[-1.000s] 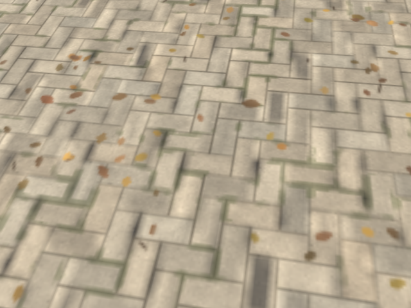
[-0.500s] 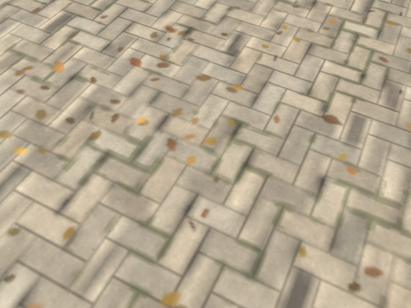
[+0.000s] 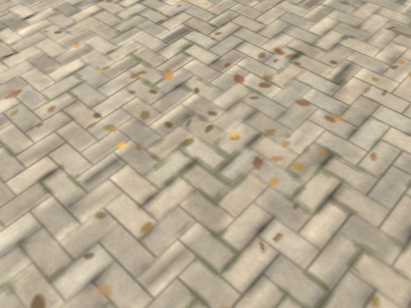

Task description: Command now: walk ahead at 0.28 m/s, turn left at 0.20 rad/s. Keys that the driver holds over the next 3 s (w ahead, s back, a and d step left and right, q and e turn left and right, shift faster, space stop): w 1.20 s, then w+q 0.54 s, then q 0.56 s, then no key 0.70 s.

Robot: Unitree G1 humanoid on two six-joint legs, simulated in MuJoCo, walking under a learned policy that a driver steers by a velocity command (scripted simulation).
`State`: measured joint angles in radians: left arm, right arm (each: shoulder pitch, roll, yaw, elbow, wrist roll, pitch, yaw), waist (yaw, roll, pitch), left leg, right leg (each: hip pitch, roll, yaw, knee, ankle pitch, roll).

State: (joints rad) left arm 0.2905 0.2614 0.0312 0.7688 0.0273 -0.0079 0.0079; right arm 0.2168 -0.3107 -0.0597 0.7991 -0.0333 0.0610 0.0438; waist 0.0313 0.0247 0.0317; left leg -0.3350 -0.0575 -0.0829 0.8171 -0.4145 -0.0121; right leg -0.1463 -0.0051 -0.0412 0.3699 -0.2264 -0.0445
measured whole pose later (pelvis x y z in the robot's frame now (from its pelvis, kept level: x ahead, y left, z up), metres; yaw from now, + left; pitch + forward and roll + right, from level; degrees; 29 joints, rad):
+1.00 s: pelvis +0.46 +0.00 -0.01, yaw +1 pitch +0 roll -2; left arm 0.44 0.20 0.02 1.01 0.01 -0.09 -0.01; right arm 0.04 -0.23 0.00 0.86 -0.03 -0.03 0.04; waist 0.06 0.04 0.05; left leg -0.60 0.08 0.05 0.63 0.01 0.03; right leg 0.07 0.10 -0.07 0.18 -0.26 -0.08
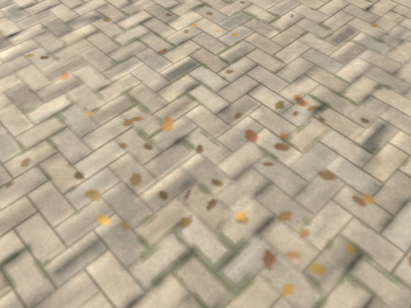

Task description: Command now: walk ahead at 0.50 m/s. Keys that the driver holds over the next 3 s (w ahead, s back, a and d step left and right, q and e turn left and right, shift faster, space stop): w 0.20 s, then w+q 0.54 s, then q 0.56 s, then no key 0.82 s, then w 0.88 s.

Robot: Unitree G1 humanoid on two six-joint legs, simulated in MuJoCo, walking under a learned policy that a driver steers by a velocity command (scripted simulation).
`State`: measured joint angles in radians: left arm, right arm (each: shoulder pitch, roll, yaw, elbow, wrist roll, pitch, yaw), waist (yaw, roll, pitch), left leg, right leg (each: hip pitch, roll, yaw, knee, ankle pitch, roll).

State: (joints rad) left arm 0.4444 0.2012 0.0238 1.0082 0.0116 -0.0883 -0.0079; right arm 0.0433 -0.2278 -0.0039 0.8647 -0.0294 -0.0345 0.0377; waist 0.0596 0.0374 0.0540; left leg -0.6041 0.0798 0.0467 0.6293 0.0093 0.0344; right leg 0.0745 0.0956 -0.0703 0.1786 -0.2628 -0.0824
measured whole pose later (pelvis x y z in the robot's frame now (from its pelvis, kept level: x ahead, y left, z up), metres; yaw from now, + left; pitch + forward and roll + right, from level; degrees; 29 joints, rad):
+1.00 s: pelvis +0.50 +0.02 +0.00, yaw +23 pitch +0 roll -1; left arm 0.33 0.23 0.05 0.91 0.01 -0.07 0.02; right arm 0.09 -0.25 -0.06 0.82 -0.03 0.01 0.05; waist 0.03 0.03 0.09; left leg -0.58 0.03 0.05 0.74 -0.10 0.04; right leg -0.08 -0.02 -0.24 0.35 -0.27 -0.03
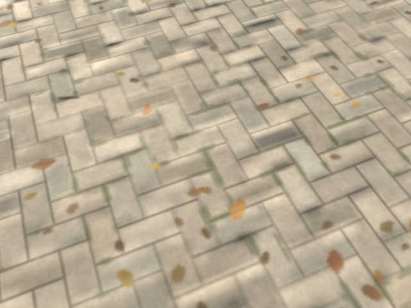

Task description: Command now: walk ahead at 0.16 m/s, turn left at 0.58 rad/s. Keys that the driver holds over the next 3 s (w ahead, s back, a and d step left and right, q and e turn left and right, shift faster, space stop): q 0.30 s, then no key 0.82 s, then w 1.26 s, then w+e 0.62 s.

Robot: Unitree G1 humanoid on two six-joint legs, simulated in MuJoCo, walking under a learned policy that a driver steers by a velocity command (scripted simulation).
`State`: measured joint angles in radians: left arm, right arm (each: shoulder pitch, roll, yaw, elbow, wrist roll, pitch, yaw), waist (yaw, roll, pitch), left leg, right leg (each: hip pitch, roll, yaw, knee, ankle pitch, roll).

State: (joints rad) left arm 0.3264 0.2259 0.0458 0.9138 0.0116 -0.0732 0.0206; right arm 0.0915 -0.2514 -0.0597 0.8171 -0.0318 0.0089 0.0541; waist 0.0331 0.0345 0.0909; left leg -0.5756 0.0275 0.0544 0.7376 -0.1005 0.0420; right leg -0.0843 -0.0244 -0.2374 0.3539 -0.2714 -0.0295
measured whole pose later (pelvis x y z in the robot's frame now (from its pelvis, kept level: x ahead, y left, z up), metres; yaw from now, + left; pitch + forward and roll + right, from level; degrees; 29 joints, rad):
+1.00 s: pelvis +0.07 -0.02 +0.00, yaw +16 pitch -2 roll +0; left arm 0.20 0.22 0.02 0.92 0.01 0.00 0.03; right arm 0.19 -0.23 -0.03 1.00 -0.01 0.02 -0.03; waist 0.01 -0.01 0.04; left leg -0.12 -0.03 -0.07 0.39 -0.23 0.00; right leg -0.15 0.03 -0.01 0.41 -0.23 -0.03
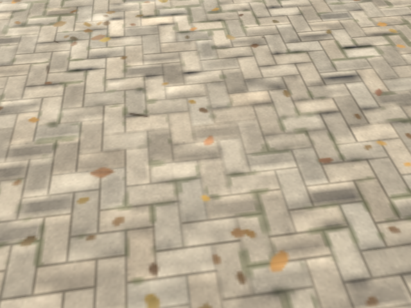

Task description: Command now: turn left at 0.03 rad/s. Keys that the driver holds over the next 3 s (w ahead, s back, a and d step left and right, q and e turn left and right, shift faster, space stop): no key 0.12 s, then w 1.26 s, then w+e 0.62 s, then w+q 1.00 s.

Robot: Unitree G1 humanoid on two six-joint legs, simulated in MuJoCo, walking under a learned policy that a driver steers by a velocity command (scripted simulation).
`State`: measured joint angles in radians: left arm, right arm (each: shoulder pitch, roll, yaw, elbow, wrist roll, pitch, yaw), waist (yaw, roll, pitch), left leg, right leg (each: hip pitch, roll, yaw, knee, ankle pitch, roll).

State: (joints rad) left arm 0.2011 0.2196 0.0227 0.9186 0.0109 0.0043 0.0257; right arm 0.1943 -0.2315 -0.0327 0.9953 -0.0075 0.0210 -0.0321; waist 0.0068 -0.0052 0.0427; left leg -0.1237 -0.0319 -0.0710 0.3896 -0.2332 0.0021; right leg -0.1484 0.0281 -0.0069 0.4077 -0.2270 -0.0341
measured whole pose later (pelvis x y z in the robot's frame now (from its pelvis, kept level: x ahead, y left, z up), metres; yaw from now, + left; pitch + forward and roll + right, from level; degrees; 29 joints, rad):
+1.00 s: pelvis +0.31 +0.03 -0.01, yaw -1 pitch -1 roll +1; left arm 0.29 0.21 0.04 1.00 0.03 -0.07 -0.01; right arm 0.23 -0.22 -0.05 1.01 -0.02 -0.08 0.00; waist 0.02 -0.03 0.06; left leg -0.23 -0.08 0.12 0.40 -0.17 0.11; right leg -0.42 -0.04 0.01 1.16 -0.29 -0.08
